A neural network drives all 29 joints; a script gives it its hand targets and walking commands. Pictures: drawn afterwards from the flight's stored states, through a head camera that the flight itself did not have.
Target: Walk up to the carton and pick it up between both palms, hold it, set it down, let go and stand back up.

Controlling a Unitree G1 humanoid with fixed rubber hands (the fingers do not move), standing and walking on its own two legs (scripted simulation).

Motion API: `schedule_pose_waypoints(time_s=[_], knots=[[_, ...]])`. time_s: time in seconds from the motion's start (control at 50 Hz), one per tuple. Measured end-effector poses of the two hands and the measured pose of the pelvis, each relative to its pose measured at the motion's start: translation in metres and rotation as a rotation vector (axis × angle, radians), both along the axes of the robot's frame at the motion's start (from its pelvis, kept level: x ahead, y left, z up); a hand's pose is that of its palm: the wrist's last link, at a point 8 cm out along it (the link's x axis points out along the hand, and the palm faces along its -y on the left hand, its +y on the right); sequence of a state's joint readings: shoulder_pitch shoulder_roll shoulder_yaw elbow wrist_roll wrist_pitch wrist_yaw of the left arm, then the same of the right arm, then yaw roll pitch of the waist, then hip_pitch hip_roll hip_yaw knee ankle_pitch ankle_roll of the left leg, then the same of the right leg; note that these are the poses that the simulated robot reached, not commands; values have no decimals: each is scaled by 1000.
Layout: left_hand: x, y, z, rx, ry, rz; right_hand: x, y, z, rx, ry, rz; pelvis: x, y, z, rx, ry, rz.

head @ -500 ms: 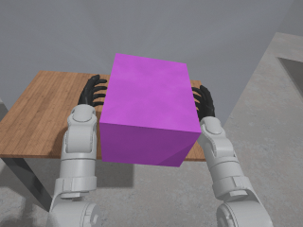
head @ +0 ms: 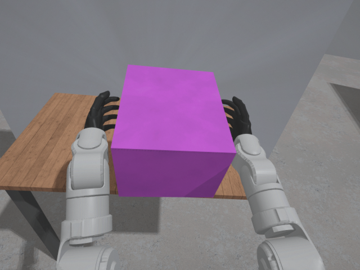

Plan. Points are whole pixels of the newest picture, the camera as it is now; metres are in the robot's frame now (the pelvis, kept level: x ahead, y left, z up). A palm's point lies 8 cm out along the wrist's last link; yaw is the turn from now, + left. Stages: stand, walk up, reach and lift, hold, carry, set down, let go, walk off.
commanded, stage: hold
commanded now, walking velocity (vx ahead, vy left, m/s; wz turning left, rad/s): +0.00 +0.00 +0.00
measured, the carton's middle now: (169, 129) +0.40 +0.01 +0.15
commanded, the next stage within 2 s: none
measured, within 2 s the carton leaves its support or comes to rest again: neither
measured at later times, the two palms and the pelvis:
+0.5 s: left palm (100, 129) +0.35 +0.16 +0.18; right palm (243, 135) +0.35 -0.15 +0.18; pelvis +0.00 +0.00 +0.00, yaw +0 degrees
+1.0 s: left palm (99, 129) +0.35 +0.16 +0.19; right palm (241, 137) +0.35 -0.15 +0.17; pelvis +0.00 +0.00 +0.00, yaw +0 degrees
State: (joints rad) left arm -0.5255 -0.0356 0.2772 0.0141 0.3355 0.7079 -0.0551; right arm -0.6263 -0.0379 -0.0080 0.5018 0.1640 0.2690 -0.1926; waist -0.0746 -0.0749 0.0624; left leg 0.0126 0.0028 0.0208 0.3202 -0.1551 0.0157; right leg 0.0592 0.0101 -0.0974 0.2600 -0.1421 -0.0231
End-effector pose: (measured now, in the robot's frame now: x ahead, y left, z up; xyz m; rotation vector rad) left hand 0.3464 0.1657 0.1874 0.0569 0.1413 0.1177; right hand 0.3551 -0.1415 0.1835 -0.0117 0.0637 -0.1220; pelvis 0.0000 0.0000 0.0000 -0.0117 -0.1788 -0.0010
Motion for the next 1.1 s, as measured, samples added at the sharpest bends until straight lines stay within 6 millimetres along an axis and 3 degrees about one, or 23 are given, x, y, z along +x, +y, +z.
schedule_pose_waypoints(time_s=[0.18, 0.38, 1.1], knots=[[1, -2, -4, 21, 27, -12, -3, -2, -11, 27, 25, -14, -4, 0, 0, 1, 5, 7], [5, -10, -2, 15, 19, -20, -2, -10, -10, 11, 16, -23, -2, -1, 0, 2, 13, -8], [2, -5, -3, 14, 17, -13, -2, -6, -10, 12, 11, -17, 0, 0, 0, 1, 5, -3]])
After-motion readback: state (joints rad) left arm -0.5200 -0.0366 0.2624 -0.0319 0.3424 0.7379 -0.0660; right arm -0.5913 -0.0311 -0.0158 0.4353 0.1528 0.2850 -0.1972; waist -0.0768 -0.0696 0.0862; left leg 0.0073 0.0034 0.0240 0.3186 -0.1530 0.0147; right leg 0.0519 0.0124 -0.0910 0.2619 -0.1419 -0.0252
